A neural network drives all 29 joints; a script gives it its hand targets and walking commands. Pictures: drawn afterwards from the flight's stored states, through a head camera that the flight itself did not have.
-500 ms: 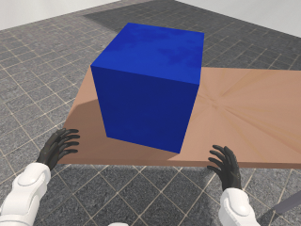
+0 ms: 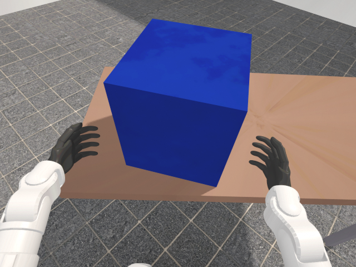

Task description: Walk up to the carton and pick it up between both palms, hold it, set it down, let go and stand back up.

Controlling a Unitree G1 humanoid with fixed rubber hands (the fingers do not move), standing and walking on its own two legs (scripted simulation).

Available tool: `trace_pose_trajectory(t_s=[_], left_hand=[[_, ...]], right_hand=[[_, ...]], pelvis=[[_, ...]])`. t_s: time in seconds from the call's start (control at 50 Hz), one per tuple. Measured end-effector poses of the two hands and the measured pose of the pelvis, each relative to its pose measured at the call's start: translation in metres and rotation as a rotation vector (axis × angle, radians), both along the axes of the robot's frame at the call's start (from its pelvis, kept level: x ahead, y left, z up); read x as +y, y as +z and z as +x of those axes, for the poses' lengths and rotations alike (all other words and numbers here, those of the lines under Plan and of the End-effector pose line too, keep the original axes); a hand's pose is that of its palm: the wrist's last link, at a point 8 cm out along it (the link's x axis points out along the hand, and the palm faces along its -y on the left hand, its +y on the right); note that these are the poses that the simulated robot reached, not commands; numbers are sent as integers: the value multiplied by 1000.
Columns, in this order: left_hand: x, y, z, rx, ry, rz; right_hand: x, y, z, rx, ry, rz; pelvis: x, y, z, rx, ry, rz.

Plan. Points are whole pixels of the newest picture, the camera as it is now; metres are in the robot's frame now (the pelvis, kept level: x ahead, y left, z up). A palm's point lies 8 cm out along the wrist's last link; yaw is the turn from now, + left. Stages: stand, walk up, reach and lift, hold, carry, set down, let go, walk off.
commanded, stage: reach and lift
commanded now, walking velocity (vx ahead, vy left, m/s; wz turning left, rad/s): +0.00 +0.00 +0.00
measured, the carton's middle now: (184, 104) +0.49 +0.03 +0.07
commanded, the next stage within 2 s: none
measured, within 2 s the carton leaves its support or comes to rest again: neither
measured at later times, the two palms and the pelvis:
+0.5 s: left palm (72, 108) +0.36 +0.26 +0.15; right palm (286, 145) +0.32 -0.17 +0.13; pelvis -0.01 +0.00 +0.00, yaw +0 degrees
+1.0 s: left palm (87, 76) +0.42 +0.24 +0.19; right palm (294, 116) +0.37 -0.19 +0.17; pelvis +0.00 +0.00 +0.00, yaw +0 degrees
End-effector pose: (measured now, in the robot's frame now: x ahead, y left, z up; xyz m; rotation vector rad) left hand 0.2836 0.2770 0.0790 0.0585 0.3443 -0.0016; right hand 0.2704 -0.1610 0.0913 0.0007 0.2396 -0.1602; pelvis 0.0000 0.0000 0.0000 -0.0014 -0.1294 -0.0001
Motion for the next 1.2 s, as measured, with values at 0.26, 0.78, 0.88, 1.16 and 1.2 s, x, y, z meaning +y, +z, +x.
trace_pose_trajectory(t_s=[0.26, 0.78, 0.88, 1.16, 1.2], left_hand=[[-11, 49, 44, -79, -43, -7], [-21, 90, 111, -81, -32, -25], [-27, 100, 124, -90, -35, -27], [-41, 124, 157, -116, -11, -35], [-42, 127, 161, -116, -3, -31]], right_hand=[[-7, 24, 29, -30, -35, -4], [-16, 64, 81, -57, -59, -16], [-20, 74, 89, -63, -67, -22], [-32, 88, 112, -40, -97, -21], [-33, 89, 116, -34, -98, -21]], pelvis=[[3, 1, -2, -2, 0, -4], [3, 1, -5, -6, 0, -4], [3, 1, -5, -6, 0, -4], [3, 1, -3, 15, 0, -5], [3, 1, -3, 23, 0, -4]])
